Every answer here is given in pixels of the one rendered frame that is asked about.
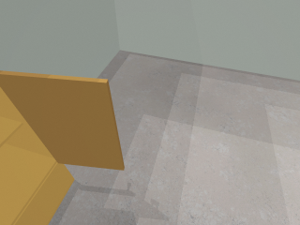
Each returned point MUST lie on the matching cupboard door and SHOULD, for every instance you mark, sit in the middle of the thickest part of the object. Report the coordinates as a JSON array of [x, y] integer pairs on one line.
[[72, 116]]

